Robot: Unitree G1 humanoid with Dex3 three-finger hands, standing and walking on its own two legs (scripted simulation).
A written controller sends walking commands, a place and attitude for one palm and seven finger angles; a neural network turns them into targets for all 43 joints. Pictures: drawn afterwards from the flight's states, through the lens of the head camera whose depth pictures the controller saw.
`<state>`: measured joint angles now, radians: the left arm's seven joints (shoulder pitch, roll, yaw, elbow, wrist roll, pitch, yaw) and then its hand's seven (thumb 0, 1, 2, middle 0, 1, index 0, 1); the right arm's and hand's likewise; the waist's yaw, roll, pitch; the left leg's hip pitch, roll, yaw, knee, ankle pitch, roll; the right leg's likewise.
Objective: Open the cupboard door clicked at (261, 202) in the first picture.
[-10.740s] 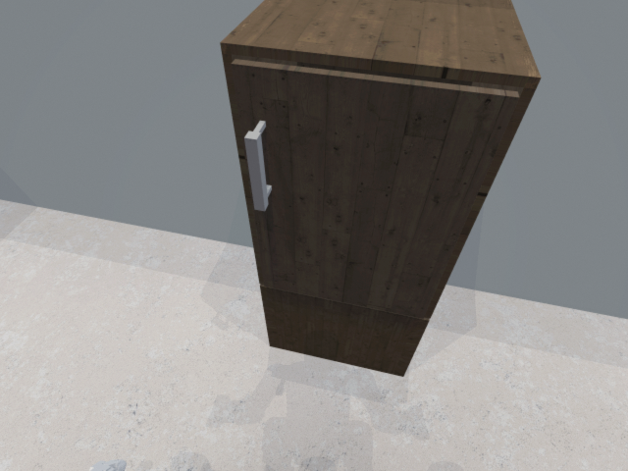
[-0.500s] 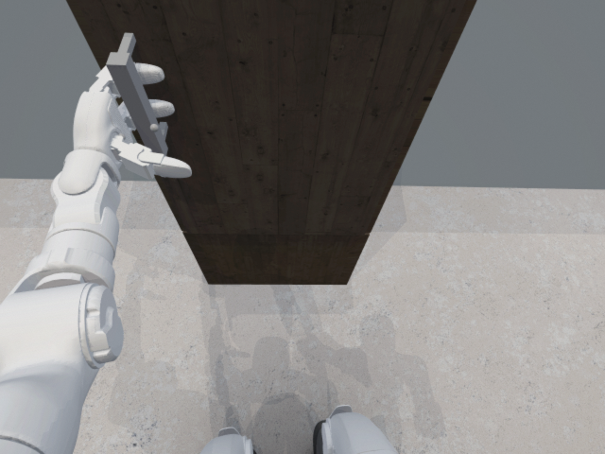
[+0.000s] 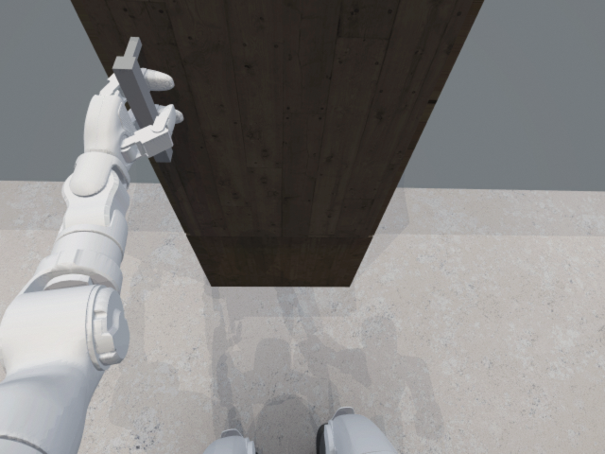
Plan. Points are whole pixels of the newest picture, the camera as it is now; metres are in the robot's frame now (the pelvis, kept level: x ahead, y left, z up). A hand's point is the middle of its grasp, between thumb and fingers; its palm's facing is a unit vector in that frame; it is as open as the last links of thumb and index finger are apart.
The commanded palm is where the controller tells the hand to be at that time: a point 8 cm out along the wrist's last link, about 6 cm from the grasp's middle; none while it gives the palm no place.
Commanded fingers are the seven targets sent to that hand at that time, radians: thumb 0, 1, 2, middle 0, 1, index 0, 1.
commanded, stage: close the thumb around the handle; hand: left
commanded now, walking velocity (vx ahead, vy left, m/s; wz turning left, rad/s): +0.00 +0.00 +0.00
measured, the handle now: (150, 105) +0.55 +0.15 +0.10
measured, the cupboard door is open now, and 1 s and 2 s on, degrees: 0 28 38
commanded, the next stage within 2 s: pull the door open along its arc in 0.10 s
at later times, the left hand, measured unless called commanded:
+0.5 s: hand (165, 147) +0.48 +0.13 +0.10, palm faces -0.10 -1.00 +0.00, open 5.4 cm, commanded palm +0.42 +0.19 +0.10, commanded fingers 0.00 0.90 0.90 -0.40 -1.35 -0.40 -1.35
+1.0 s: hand (214, 251) +0.33 +0.07 +0.10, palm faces +0.36 -0.93 +0.01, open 5.5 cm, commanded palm +0.28 +0.10 +0.10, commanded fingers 0.00 0.90 0.90 -0.40 -1.35 -0.40 -1.35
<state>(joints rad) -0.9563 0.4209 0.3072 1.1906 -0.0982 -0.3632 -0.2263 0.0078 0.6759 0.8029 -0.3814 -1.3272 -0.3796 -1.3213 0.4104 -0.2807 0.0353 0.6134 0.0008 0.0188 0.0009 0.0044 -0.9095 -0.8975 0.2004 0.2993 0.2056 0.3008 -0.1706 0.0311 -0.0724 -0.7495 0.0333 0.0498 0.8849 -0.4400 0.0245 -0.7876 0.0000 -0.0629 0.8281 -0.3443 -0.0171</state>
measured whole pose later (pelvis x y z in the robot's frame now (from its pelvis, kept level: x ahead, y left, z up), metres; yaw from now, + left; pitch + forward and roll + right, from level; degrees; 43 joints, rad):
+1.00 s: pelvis +0.01 -0.02 +0.02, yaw +3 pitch +6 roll +0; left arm -0.08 -0.10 -0.14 0.19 0.04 -0.14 0.49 0.01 0.76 0.80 -0.36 -1.35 -0.38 -1.35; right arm 0.18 -0.19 0.02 0.54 -0.04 0.03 0.02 0.01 -0.91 -0.90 0.20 0.30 0.20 0.30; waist 0.00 0.04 -0.08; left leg -0.45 0.01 0.02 0.75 -0.40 0.00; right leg -0.50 -0.01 -0.09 0.75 -0.36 -0.04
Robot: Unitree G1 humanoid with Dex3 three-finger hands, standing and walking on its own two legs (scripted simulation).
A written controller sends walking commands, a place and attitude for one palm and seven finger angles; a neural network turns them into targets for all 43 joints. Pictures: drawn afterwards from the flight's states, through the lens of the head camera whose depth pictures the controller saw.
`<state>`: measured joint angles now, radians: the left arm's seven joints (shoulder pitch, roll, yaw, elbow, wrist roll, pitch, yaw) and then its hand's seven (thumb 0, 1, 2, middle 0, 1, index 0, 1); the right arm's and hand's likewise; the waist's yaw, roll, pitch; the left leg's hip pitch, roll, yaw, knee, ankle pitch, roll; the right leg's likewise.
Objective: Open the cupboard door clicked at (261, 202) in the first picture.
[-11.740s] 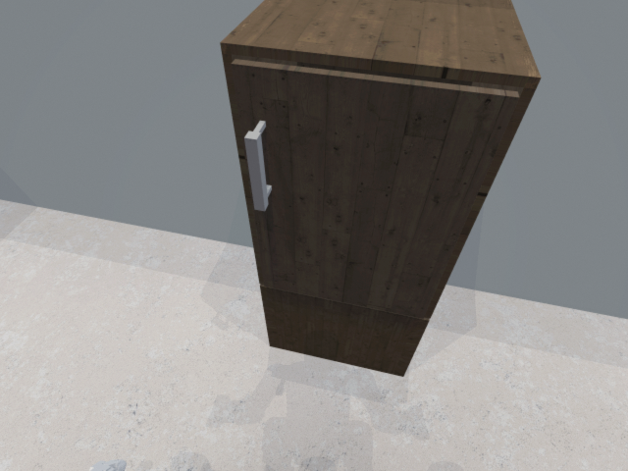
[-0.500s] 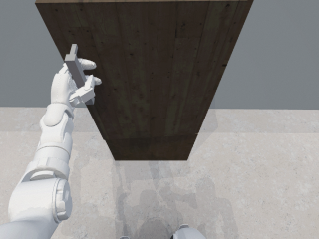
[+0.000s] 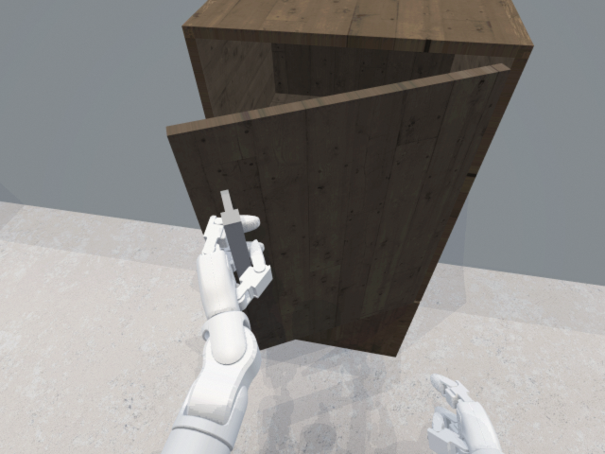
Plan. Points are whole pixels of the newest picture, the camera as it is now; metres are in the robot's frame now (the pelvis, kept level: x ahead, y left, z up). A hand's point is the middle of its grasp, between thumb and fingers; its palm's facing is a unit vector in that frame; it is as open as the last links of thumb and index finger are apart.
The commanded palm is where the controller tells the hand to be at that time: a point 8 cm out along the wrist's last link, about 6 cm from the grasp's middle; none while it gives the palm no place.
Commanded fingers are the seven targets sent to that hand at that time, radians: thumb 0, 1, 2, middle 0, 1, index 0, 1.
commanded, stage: pull the door open along its arc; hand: left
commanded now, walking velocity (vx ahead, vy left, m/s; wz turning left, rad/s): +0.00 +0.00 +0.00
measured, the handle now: (238, 245) +0.37 +0.11 +0.08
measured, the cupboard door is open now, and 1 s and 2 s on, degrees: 28 38 40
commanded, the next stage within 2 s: open thumb and fingers to let go in 0.22 s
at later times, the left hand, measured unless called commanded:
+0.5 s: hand (285, 315) +0.26 +0.04 +0.09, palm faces +0.27 -0.96 -0.01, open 6.3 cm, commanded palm +0.22 +0.08 +0.08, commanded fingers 0.00 0.20 0.60 -0.35 -1.27 -0.35 -1.27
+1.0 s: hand (277, 313) +0.26 +0.05 +0.09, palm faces +0.23 -0.97 -0.01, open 14.3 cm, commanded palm +0.22 +0.08 +0.08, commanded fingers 0.00 -0.50 0.30 -0.19 -0.55 -0.19 -0.55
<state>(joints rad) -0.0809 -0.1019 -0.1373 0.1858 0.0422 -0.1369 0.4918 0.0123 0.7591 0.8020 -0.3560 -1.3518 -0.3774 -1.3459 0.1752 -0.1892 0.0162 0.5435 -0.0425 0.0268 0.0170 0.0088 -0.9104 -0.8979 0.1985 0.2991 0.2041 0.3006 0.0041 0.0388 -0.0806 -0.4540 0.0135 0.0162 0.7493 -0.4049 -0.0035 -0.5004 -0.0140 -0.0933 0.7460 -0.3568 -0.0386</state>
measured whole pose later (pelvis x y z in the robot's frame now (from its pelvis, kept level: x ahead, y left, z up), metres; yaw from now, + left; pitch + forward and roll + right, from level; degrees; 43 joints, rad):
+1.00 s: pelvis -0.01 +0.00 +0.00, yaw +0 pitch +3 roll +0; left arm 0.15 -0.06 -0.31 -0.04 0.06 -0.09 0.49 0.00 -0.45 0.32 -0.28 -0.98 -0.27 -0.98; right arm 0.19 -0.19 0.03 0.53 -0.04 0.03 0.02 0.01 -0.91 -0.90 0.20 0.30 0.20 0.30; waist 0.00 0.04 -0.05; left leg -0.40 0.01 0.01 0.76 -0.40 -0.01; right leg -0.45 -0.02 -0.10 0.76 -0.36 -0.05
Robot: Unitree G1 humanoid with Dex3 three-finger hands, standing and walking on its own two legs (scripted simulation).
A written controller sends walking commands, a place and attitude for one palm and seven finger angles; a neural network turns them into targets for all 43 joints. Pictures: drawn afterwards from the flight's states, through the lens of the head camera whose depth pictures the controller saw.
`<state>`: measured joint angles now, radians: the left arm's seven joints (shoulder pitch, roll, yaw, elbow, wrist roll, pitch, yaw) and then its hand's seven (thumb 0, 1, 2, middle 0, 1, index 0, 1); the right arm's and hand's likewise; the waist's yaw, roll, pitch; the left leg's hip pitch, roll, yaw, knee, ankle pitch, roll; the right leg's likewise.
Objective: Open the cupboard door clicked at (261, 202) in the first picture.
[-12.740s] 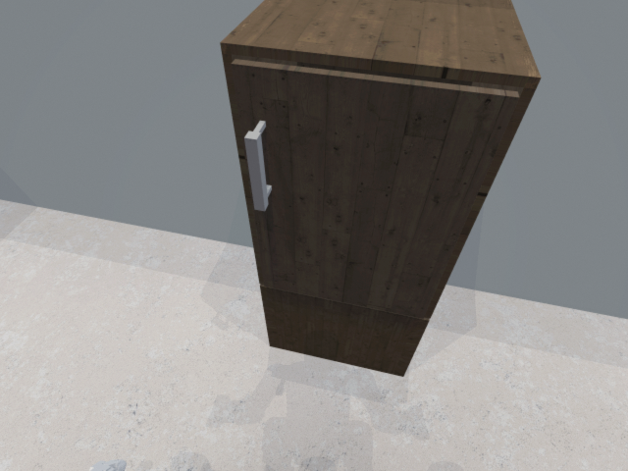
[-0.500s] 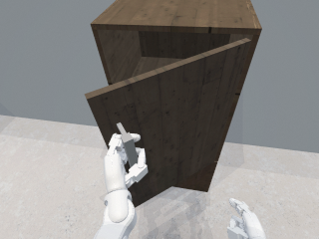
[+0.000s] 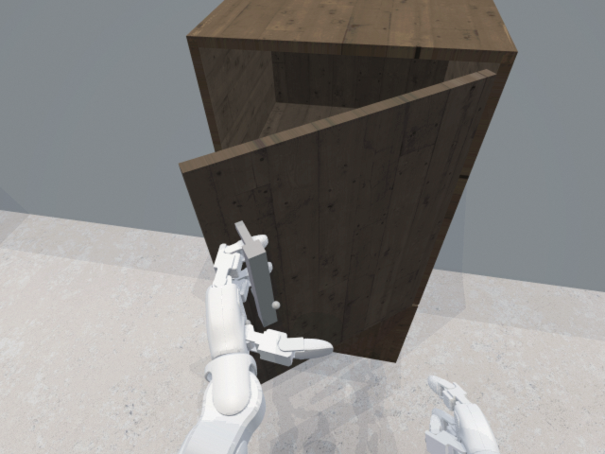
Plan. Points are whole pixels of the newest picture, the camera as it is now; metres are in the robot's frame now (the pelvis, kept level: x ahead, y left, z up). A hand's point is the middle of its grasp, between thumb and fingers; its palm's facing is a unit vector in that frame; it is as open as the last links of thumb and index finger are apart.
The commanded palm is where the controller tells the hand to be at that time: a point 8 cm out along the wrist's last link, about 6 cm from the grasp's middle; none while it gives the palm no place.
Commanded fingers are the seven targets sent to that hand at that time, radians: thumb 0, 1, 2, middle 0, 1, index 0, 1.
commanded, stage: open thumb and fingers to let go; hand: left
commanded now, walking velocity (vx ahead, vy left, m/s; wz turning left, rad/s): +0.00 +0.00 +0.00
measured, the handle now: (255, 276) +0.32 +0.08 +0.08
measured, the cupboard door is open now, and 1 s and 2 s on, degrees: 38 40 40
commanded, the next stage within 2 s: slide the hand sideways off the handle in 0.14 s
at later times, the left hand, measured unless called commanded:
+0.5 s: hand (269, 334) +0.24 +0.05 +0.09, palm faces -0.23 -0.97 -0.02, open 16.3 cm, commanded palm +0.23 +0.10 +0.08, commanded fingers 0.00 -0.50 0.30 -0.15 -0.30 -0.15 -0.30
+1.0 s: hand (242, 352) +0.22 +0.08 +0.08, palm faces -0.17 -0.99 -0.01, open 16.1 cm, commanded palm +0.20 +0.15 +0.08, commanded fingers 0.00 -0.50 0.30 -0.15 -0.30 -0.15 -0.30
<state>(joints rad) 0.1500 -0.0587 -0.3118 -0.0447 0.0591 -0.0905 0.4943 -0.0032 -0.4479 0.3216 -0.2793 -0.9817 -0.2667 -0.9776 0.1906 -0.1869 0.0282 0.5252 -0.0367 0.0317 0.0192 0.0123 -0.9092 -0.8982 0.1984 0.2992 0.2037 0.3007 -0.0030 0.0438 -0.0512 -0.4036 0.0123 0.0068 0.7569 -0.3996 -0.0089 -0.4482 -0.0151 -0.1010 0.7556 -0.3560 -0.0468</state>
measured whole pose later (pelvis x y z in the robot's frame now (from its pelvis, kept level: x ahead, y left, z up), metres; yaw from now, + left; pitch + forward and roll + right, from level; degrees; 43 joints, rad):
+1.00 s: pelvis +0.01 +0.01 -0.01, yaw -1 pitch +5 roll +0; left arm 0.44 0.13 -0.19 -0.32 -0.08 -0.14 -0.05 -0.01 -0.50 0.30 -0.19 -0.32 -0.20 -0.32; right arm 0.27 -0.22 0.05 0.42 0.01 -0.09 0.00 0.01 -0.91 -0.90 0.20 0.30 0.20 0.30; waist -0.01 0.04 -0.06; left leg -0.47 0.01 0.03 0.84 -0.46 0.01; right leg -0.52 -0.02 -0.08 0.84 -0.40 -0.03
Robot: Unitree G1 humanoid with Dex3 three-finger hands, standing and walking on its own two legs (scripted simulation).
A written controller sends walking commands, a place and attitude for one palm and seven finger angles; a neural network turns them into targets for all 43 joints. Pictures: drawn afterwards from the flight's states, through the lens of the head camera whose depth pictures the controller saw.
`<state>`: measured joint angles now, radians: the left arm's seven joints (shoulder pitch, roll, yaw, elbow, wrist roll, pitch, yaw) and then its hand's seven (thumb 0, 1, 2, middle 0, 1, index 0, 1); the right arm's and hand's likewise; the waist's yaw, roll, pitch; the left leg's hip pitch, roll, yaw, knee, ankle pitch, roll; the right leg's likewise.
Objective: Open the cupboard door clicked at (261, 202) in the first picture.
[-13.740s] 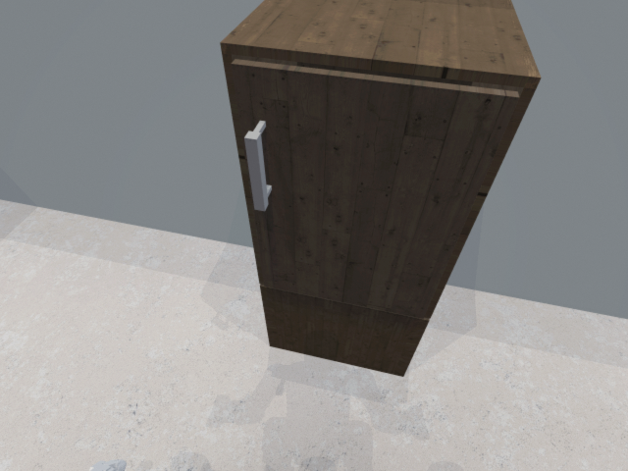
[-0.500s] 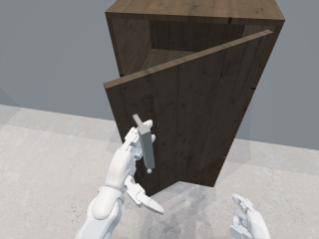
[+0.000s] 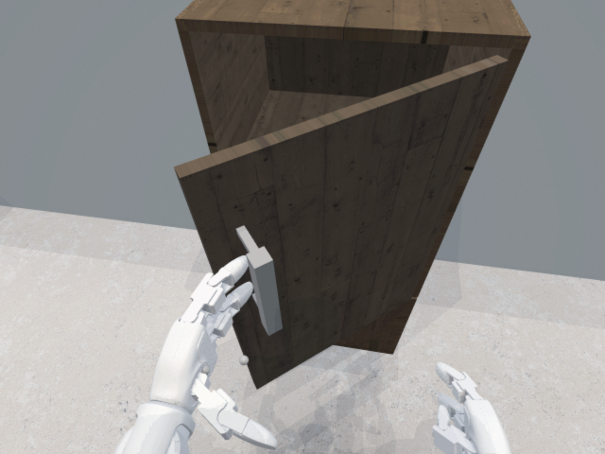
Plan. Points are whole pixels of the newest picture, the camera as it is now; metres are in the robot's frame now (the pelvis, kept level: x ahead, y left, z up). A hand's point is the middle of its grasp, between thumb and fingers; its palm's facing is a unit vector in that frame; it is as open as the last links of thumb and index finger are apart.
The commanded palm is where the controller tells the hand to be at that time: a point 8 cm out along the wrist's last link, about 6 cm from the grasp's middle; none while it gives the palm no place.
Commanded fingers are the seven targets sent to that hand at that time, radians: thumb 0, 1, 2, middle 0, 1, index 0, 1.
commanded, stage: slide the hand sideways off the handle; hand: left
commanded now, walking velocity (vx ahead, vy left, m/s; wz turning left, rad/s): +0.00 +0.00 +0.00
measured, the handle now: (259, 283) +0.30 +0.07 +0.09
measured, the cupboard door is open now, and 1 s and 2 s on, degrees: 40 40 40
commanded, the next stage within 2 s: draw the hand back to the body in 0.44 s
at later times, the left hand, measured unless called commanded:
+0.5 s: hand (187, 398) +0.17 +0.13 +0.09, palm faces -0.12 -0.99 -0.03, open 16.3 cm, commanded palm +0.15 +0.18 +0.09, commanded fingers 0.00 -0.50 0.30 -0.15 -0.30 -0.15 -0.30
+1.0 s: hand (130, 383) +0.17 +0.17 +0.12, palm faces -0.09 -0.99 -0.08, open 16.3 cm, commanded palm +0.14 +0.24 +0.14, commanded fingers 0.00 -0.36 0.36 -0.16 -0.30 -0.16 -0.30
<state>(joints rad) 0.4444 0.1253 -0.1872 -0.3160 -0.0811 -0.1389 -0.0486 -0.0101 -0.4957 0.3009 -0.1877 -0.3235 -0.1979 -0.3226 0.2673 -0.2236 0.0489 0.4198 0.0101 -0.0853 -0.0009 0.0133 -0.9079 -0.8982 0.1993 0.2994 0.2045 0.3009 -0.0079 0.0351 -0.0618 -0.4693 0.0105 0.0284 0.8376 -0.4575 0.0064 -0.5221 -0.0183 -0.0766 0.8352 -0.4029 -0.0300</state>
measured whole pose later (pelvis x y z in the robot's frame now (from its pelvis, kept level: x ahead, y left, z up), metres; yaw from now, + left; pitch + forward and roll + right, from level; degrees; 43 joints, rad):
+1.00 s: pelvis -0.01 +0.01 +0.00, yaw +1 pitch +2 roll -2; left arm 0.53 0.26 0.12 -0.41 -0.27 -0.06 -0.26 -0.01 -0.49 0.30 -0.15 -0.30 -0.15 -0.30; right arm 0.27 -0.24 0.06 0.48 0.06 -0.20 -0.06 0.01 -0.91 -0.90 0.20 0.30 0.21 0.30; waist 0.02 0.06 -0.07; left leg -0.42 0.01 0.00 0.84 -0.45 0.02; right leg -0.44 -0.01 -0.10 0.78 -0.37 -0.01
